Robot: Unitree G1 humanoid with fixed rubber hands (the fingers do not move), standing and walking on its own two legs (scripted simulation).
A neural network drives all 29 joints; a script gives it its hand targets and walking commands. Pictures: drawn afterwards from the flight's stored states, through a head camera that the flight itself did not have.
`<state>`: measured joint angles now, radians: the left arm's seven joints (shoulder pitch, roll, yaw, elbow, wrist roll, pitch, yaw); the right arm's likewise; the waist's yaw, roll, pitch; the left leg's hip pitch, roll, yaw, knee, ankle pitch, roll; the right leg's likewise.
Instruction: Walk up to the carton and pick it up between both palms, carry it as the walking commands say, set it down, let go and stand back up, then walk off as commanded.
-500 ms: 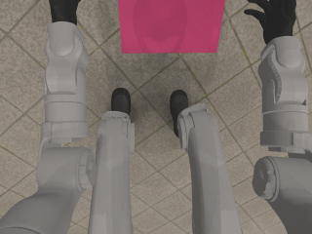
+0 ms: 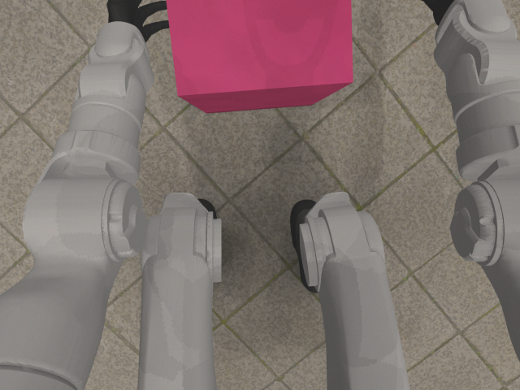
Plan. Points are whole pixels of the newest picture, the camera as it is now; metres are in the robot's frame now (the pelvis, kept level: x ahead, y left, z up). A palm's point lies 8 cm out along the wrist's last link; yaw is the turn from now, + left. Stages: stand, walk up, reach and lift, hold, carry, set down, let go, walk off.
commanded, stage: reach and lift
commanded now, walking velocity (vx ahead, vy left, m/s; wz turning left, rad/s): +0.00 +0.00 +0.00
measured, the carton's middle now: (255, 21) +0.58 +0.02 -0.27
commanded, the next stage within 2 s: none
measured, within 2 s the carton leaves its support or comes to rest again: leaves its support in 1.82 s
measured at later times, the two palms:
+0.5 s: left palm out of the picture +0.59 +0.19 -0.22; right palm (393, 12) +0.57 -0.18 -0.22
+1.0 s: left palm out of the picture +0.59 +0.16 -0.18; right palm (379, 17) +0.56 -0.15 -0.20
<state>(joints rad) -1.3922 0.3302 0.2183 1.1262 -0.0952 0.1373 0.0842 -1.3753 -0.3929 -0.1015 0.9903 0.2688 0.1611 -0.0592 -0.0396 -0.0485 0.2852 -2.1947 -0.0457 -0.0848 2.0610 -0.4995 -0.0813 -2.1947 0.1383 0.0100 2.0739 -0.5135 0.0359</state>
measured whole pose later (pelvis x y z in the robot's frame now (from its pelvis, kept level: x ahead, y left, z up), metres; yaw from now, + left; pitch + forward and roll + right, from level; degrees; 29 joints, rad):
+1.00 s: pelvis +0.00 +0.02 -0.03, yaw +1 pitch +31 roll +1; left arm -1.72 0.36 0.07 1.24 -0.23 0.12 0.13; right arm -1.65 -0.36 -0.05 1.27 0.20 0.13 -0.10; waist -0.03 -0.03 0.51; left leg -2.21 -0.04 -0.03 2.17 -0.50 -0.05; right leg -2.21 0.04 0.05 2.19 -0.52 0.04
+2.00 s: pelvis +0.00 +0.02 -0.02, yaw -1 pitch +28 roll +1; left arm -1.49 0.28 0.22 0.89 -0.12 0.29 0.14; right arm -1.51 -0.32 -0.10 0.93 0.16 0.30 -0.21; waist 0.01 0.00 0.53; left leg -2.12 -0.05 -0.04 2.18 -0.55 -0.05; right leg -2.12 0.07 0.06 2.19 -0.55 0.06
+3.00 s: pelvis -0.01 +0.03 +0.06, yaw -1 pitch +26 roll +1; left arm -1.36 0.16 0.40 0.52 0.05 0.52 0.09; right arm -1.45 -0.22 -0.24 0.67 -0.01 0.50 -0.16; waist 0.02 -0.02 0.53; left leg -1.87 -0.05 -0.04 1.92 -0.50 -0.06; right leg -1.89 0.07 0.08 1.93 -0.50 0.06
